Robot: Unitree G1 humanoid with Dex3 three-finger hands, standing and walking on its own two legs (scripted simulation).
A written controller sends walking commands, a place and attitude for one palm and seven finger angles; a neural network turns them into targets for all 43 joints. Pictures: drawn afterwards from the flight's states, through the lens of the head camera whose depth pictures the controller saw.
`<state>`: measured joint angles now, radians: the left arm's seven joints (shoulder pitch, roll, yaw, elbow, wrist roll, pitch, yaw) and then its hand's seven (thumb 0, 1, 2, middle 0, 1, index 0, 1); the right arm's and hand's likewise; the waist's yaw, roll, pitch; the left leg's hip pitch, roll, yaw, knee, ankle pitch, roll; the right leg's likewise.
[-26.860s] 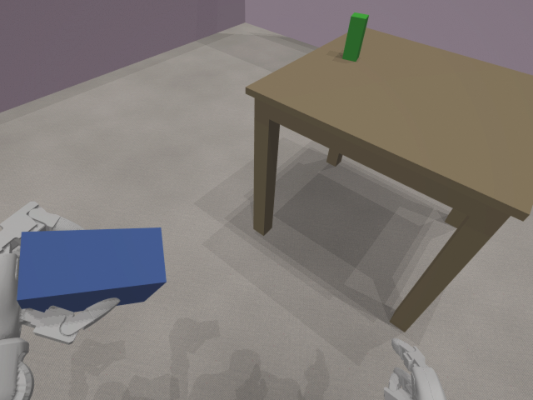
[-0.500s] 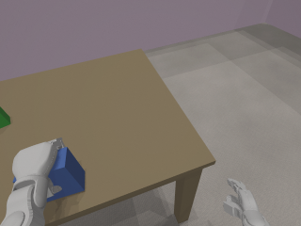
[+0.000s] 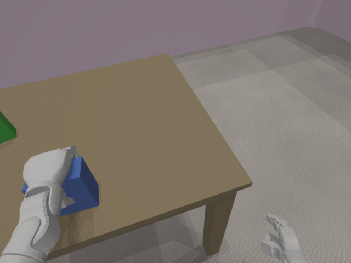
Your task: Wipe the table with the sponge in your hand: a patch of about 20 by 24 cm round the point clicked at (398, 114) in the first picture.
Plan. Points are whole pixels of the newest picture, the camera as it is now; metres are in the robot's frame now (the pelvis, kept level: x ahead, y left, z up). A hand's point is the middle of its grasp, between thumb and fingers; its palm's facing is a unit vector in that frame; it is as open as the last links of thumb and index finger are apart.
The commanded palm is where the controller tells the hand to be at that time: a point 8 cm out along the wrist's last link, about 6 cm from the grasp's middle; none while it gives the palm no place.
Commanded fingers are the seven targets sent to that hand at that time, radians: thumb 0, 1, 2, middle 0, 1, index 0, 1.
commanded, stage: wipe forward along the first lane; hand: left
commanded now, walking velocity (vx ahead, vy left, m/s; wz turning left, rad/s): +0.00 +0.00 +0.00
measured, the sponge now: (69, 193) +0.25 +0.31 +0.01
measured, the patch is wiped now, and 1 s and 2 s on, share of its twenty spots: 0.20 0.45 0.55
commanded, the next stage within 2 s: slide across to the middle lane in 1.30 s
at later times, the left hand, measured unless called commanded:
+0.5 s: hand (65, 163) +0.30 +0.33 +0.06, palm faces -0.07 -0.03 -1.00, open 10.0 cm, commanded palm +0.29 +0.33 +0.09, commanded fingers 0.00 0.10 1.30 -1.20 -1.60 -1.20 -1.60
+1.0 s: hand (66, 146) +0.35 +0.35 +0.06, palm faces -0.11 -0.01 -0.99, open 10.0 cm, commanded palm +0.34 +0.35 +0.09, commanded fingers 0.00 0.10 1.30 -1.20 -1.60 -1.20 -1.60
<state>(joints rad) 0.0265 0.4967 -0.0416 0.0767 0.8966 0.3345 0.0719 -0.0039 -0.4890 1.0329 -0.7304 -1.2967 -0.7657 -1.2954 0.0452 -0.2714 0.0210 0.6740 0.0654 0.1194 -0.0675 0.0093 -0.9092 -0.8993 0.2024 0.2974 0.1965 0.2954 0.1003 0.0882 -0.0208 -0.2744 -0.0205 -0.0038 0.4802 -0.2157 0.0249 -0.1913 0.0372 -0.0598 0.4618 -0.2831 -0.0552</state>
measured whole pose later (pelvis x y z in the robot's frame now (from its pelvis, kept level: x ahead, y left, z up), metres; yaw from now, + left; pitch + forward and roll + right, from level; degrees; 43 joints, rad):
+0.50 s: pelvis +0.00 -0.01 +0.00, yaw +0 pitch +4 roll +0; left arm -0.19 0.55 0.02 0.39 0.91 0.17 0.07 0.00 -0.52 1.07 -0.74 -1.30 -0.77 -1.30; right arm 0.13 -0.31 -0.02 0.70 0.08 0.12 -0.06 0.01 -0.91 -0.90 0.20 0.30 0.20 0.30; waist 0.08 0.09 -0.06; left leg -0.39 -0.01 -0.01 0.54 -0.23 0.02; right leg -0.30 0.05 -0.07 0.51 -0.30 -0.06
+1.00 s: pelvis +0.00 +0.00 -0.01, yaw +0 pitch +8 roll -1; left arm -0.45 0.61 0.04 0.72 0.96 0.07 0.08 0.01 -0.54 1.09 -0.75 -1.29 -0.78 -1.31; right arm 0.18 -0.31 -0.02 0.71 0.08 0.15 -0.05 0.01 -0.91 -0.90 0.20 0.30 0.20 0.30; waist 0.04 0.07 -0.07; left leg -0.47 0.00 -0.02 0.58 -0.24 0.02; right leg -0.37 0.05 -0.07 0.53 -0.30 -0.06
